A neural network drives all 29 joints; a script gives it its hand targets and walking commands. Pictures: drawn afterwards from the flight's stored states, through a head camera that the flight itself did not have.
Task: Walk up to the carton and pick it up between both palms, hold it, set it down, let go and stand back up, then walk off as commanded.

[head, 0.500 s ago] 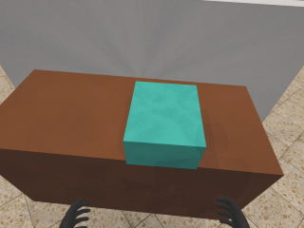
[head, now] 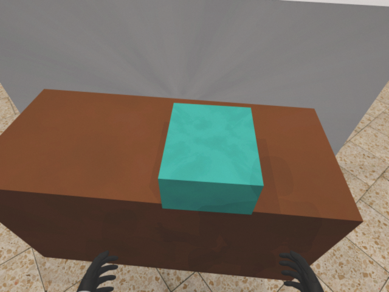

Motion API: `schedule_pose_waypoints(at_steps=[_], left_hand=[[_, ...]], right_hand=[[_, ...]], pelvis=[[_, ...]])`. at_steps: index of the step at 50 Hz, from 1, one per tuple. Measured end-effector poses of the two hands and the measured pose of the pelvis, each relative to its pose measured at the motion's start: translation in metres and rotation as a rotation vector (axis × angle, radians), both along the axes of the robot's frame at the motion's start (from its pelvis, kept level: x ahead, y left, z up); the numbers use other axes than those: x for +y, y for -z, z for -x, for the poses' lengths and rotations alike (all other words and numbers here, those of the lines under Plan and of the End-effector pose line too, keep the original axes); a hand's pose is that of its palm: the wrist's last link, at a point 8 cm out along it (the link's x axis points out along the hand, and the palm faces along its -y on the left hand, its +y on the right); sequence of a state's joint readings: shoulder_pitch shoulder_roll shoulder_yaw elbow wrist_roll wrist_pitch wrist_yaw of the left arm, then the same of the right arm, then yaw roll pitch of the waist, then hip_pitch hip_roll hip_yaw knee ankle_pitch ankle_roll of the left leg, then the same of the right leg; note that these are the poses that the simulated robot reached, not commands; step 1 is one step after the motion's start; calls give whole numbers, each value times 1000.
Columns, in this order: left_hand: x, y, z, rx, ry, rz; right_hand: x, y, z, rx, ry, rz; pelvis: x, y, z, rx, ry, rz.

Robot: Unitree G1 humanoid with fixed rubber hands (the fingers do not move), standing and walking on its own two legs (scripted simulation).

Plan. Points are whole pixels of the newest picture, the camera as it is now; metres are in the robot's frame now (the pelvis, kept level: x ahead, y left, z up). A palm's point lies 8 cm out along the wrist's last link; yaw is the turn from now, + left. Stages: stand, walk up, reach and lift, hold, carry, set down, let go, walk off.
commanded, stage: let go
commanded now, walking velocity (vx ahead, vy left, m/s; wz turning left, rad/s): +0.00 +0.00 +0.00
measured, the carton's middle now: (209, 154) +0.52 -0.04 -0.07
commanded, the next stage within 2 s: stand in 0.12 s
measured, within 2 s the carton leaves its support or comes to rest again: neither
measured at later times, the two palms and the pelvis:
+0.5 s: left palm out of the picture +0.09 +0.29 -0.08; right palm out of the picture +0.10 -0.30 -0.09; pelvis -0.01 +0.00 -0.01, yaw +1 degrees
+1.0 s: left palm out of the picture +0.03 +0.29 -0.10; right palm out of the picture +0.05 -0.30 -0.11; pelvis -0.05 -0.01 +0.00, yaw +1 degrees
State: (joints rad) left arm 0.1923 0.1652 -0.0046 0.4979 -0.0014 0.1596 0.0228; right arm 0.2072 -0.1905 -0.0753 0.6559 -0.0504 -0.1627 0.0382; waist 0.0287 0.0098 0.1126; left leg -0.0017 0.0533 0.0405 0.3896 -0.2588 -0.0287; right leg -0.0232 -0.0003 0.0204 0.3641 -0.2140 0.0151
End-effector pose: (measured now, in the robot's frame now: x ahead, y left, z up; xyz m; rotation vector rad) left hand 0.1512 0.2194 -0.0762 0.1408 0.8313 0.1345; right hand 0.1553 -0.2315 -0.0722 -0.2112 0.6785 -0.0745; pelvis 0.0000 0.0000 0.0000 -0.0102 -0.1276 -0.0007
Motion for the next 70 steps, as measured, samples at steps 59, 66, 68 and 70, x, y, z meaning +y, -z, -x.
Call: schedule_pose_waypoints(at_steps=[59, 66, 68, 70], left_hand=[[76, 29, 128, 234, -31, -175], [76, 31, 131, 248, -38, -172], [76, 32, 131, 253, -37, -169], [76, 32, 130, 253, -34, -167]], right_hand=[[-67, 37, 121, 393, 116, 118], [-70, 37, 127, 415, 127, 125], [-71, 37, 128, 418, 132, 127], [-72, 36, 128, 420, 134, 128]], pelvis=[[-4, 3, 51, 46, -22, -8], [-4, 3, 51, 48, -20, -8], [-3, 3, 51, 50, -21, -8], [-4, 3, 51, 52, -21, -8]])
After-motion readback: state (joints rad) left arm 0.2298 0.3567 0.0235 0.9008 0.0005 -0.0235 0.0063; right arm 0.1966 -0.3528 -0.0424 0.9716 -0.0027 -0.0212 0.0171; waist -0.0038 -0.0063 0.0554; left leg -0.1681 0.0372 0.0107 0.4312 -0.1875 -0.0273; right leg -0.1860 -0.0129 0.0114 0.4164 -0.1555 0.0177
